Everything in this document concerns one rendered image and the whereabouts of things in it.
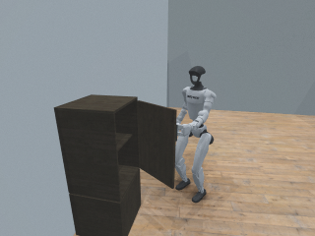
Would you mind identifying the robot right upper arm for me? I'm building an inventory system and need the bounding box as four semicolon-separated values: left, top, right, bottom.
181;87;191;110

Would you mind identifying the robot left thigh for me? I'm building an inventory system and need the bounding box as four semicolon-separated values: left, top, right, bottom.
191;131;214;176

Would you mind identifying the robot left forearm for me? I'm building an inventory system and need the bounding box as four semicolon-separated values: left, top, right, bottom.
188;111;209;132

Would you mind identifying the cupboard door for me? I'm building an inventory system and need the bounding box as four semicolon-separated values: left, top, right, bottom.
137;100;177;189

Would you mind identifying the robot right forearm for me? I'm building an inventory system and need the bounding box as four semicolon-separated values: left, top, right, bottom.
176;107;187;124

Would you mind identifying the robot left hand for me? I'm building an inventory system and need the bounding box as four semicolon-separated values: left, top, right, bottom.
176;123;191;137

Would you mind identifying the robot left upper arm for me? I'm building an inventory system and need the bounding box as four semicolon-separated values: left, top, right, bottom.
198;89;217;116

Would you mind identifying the humanoid robot head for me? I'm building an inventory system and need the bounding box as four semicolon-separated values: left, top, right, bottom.
189;66;207;91

